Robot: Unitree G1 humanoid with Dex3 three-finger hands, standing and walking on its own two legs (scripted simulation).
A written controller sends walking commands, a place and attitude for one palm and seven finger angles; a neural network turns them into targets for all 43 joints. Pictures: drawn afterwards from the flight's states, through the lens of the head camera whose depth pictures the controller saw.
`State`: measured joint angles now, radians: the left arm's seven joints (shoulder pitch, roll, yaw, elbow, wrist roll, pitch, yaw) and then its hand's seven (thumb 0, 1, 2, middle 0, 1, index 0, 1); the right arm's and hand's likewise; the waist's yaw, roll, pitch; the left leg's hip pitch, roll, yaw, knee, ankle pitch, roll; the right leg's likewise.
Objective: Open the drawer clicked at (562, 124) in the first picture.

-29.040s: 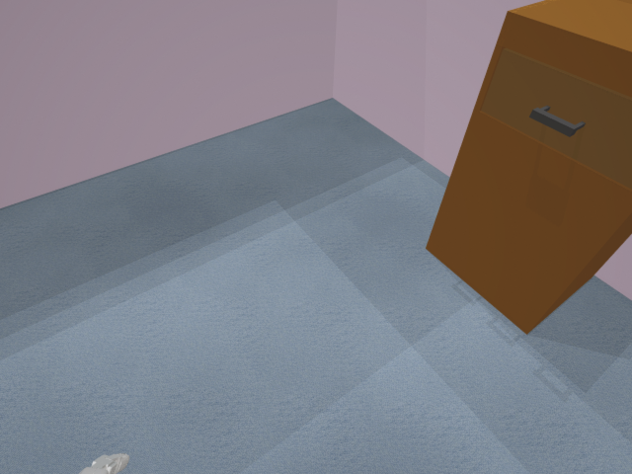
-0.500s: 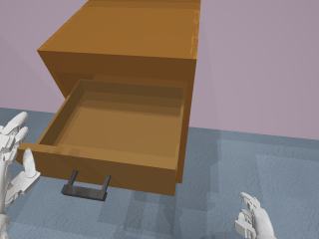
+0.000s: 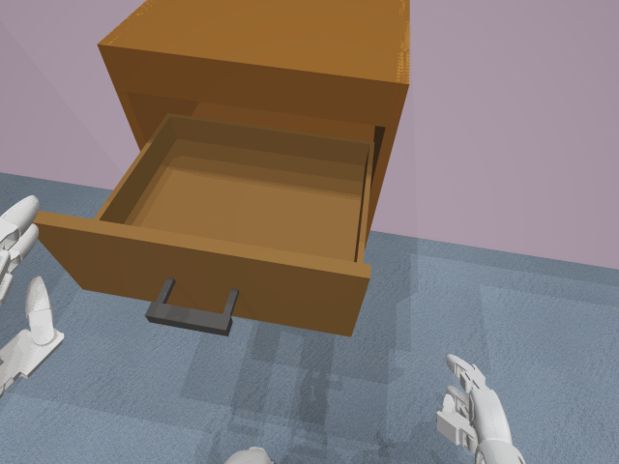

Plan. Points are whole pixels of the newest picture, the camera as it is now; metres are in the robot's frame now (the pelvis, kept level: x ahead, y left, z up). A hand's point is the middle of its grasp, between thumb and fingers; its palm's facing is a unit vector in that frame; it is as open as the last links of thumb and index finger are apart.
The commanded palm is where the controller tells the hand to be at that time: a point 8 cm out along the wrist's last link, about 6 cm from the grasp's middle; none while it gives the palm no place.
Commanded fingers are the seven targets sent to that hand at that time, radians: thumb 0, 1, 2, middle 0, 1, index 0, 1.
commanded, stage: step back with the hand held close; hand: left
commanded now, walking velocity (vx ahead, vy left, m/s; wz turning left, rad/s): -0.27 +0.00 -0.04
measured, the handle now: (195, 304) +0.31 +0.19 -0.01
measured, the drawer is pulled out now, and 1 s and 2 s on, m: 0.30 0.30 0.30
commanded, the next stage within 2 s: stop stepping back and stand still in 0.52 s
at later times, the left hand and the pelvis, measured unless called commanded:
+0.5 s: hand (68, 447) +0.11 +0.18 +0.18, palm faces +0.18 -0.83 -0.52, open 7.4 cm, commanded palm +0.04 +0.25 +0.19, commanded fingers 0.00 0.90 0.90 -0.20 -0.30 -0.20 -0.30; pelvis -0.11 -0.02 +0.00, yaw -3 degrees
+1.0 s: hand out of the picture -0.05 +0.18 +0.20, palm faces +0.41 -0.80 -0.44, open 7.4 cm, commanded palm -0.10 +0.23 +0.19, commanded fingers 0.00 0.90 0.90 -0.20 -0.30 -0.20 -0.30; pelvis -0.22 -0.05 +0.01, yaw +1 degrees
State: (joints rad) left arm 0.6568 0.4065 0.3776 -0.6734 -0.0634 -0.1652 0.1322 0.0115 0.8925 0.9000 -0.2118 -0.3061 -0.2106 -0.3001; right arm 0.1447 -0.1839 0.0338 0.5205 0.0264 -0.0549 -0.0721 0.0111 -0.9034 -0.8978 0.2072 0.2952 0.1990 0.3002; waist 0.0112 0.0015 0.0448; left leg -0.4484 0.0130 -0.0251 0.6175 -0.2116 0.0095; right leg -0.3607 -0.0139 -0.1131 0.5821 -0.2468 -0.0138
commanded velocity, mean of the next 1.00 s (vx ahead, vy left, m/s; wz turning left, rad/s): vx -0.13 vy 0.02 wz -0.02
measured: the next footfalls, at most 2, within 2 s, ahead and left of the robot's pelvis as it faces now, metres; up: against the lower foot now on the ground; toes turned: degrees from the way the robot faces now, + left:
right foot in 0.40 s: -0.08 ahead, -0.13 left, +0.00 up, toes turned -6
left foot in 0.74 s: -0.18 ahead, +0.08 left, +0.00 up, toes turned +2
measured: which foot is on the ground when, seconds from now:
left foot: down 0.00-0.48, up 0.50-0.72, down 0.74-1.00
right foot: down 0.00-0.16, up 0.18-0.38, down 0.40-1.00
